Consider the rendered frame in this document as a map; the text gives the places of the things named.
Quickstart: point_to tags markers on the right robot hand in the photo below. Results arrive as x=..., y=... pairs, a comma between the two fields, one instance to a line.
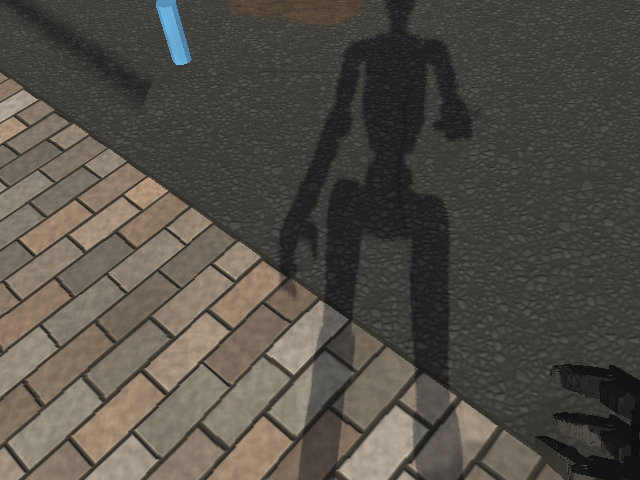
x=620, y=392

